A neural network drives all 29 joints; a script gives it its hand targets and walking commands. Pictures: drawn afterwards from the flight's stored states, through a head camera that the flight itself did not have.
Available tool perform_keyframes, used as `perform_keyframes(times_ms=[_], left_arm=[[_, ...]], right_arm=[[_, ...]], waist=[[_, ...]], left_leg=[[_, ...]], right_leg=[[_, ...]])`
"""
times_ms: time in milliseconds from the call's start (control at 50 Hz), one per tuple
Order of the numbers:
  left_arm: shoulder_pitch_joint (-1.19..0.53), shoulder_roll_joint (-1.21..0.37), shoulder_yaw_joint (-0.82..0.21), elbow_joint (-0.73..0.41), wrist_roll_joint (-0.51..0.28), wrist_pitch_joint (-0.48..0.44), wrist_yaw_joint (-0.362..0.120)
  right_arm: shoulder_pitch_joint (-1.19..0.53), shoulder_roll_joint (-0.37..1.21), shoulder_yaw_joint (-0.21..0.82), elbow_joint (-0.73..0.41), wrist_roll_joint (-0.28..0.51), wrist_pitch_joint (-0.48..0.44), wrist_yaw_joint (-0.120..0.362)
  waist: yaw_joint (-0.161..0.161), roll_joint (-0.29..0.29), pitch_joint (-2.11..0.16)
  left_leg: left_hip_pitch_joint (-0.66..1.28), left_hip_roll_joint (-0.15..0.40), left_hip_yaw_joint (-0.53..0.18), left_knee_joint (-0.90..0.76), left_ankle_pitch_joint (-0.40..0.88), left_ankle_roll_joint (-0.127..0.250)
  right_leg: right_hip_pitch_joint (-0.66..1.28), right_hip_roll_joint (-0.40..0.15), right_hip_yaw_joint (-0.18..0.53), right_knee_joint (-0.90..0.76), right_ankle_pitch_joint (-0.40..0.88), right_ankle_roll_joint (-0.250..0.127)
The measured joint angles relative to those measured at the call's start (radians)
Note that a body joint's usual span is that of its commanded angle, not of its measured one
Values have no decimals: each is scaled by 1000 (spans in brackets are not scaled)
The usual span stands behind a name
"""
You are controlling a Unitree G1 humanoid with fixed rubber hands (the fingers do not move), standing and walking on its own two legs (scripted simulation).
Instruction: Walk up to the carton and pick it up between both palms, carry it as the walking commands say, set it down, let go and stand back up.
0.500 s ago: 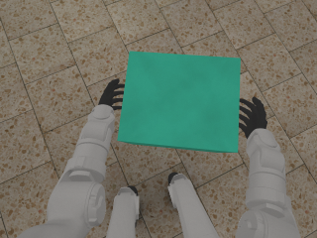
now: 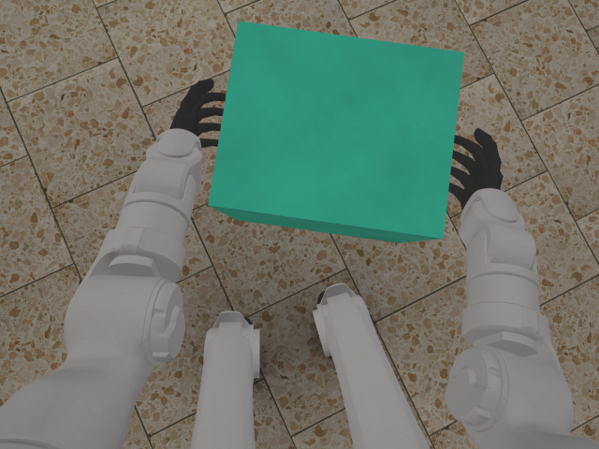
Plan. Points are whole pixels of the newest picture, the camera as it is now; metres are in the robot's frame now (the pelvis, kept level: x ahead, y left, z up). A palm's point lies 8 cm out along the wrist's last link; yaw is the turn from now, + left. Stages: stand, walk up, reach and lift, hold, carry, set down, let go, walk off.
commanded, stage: set down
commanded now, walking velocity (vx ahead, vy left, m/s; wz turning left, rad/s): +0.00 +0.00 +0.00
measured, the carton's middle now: (331, 150) +0.49 -0.14 -0.20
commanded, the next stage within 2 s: none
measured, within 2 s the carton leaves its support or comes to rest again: rests again in 1.82 s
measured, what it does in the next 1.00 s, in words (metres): lowers itself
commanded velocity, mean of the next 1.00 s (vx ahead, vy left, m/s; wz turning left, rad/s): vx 0.00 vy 0.00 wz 0.00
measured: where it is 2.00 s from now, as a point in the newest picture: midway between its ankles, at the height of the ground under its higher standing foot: (290, 361)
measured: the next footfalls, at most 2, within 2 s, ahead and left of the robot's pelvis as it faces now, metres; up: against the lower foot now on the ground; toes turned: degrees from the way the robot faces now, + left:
none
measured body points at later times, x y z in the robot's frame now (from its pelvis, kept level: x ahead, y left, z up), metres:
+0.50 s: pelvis -0.01 +0.01 -0.07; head +0.32 -0.02 +0.24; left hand +0.56 +0.06 -0.21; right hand +0.41 -0.30 -0.21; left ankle +0.09 +0.13 -0.53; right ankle +0.11 -0.13 -0.53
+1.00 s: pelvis -0.04 +0.00 -0.13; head +0.35 -0.07 +0.07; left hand +0.57 +0.04 -0.33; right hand +0.41 -0.31 -0.34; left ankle +0.09 +0.13 -0.53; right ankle +0.11 -0.13 -0.53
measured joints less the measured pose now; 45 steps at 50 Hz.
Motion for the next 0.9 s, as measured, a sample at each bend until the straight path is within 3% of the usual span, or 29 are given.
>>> perform_keyframes(times_ms=[300, 500, 740, 900], left_arm=[[-109, 44, -65, -4, -65, 13, 64], [-207, 56, -55, 38, -48, 15, 68], [-307, 93, -61, 59, -78, -2, 50], [-436, 172, -95, 22, -138, -5, 45]], right_arm=[[-97, -27, -19, 11, 30, -6, 23], [-177, -54, -43, 50, 14, -12, 34], [-253, -82, -18, 36, 36, -9, -1], [-391, -128, 33, -5, 87, -3, -38]], waist=[[-9, -21, 46], [-14, -11, 81], [-10, -4, 197], [-10, -16, 503]], left_leg=[[-176, -22, 18, 144, -25, -2], [-269, -33, 19, 223, -29, -11], [-343, -29, 38, 322, -41, -18], [-278, -38, 32, 405, -46, -17]], right_leg=[[-169, -2, 11, 139, -29, 23], [-260, -1, 6, 216, -33, 25], [-348, 21, 19, 323, -33, 29], [-279, 25, 7, 399, -33, 30]])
